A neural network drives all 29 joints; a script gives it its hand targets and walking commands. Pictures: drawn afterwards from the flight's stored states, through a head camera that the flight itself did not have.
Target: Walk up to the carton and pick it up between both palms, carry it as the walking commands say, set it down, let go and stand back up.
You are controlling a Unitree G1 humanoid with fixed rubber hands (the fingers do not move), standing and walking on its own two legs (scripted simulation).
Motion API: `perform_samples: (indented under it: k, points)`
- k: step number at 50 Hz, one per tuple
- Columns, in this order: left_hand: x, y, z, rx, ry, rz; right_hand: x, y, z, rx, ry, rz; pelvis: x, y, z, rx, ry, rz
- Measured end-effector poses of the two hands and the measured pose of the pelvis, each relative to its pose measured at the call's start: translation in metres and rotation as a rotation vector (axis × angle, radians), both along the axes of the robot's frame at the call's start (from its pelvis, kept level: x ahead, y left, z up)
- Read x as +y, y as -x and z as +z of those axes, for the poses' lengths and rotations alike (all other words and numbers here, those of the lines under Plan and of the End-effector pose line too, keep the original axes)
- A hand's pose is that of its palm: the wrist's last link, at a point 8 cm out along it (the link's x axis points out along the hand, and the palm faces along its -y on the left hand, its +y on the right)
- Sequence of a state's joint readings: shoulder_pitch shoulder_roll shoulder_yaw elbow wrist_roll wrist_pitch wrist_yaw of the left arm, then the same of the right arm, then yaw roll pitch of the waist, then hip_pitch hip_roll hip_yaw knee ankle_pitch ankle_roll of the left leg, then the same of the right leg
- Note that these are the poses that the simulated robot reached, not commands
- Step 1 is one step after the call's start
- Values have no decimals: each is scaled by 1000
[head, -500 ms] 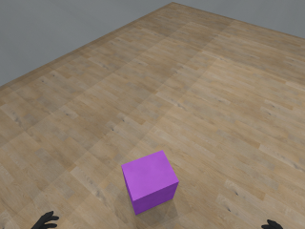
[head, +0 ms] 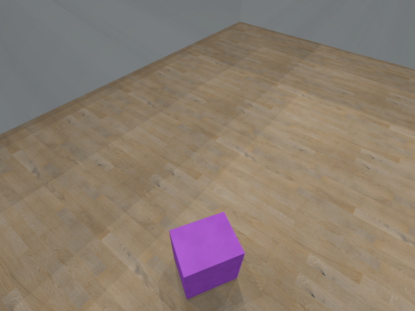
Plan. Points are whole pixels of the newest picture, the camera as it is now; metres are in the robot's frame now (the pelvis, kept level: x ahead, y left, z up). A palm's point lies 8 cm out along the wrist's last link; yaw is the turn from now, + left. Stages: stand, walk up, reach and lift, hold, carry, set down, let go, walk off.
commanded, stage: walk up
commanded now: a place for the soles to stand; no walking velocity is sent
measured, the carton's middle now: (205, 255) +0.50 +0.01 -0.63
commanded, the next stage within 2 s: none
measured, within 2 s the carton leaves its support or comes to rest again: neither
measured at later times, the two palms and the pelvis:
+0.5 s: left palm out of the picture +0.15 +0.31 -0.10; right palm out of the picture +0.05 -0.40 -0.07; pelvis +0.02 -0.03 -0.01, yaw +3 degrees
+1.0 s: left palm out of the picture +0.12 +0.21 -0.13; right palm (406, 265) +0.27 -0.44 -0.10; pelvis +0.10 -0.13 -0.03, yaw +13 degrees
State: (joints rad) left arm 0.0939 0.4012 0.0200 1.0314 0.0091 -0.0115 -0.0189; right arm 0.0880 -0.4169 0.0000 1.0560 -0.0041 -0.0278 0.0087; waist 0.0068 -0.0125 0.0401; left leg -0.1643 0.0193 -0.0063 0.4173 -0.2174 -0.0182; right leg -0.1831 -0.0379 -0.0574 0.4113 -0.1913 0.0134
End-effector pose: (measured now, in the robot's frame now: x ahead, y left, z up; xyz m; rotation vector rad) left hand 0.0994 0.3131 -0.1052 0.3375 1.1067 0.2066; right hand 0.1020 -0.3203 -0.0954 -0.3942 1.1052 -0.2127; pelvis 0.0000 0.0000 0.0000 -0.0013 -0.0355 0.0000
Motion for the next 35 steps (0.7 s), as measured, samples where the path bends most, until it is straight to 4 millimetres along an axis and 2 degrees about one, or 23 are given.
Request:
perform_samples:
  k: [8, 16, 18, 20, 23, 26, 28, 30, 32, 35]
  points:
    - [1, 1, -1, 31, 2, 11, 0, 8, -2, 39, -2, -22, 1, -3, 2, 7, 1, 1]
    - [2, -10, 0, 33, 1, 15, 1, 3, -2, 58, 0, -32, 2, -12, 4, 14, 2, 3]
    - [6, -18, 1, 17, 2, 9, -5, 3, 0, 43, 25, -34, 0, -14, 1, 21, -1, 17]
    - [10, -28, 4, -11, -9, 9, -20, 13, 5, 59, 74, -36, -7, -16, -1, 30, -6, 38]
    - [9, -45, 9, -50, -22, 0, -53, 37, 16, 125, 160, -46, -20, -19, -3, 38, -14, 56]
    - [-4, -60, 10, -66, -23, -21, -88, 53, 26, 175, 224, -54, -37, -25, -7, 35, -17, 64]
    - [-18, -71, 9, -78, -20, -34, -111, 56, 29, 191, 251, -51, -51, -30, -10, 33, -16, 72]
    - [-36, -82, 8, -103, -19, -43, -133, 51, 27, 194, 270, -41, -67, -36, -17, 31, -15, 78]
    - [-53, -88, 4, -135, -30, -45, -154, 35, 19, 179, 284, -15, -85, -43, -27, 24, -9, 89]
    - [-75, -77, 0, -142, -22, -9, -161, -3, 11, 129, 274, 29, -102, -50, -29, 2, -14, 127]
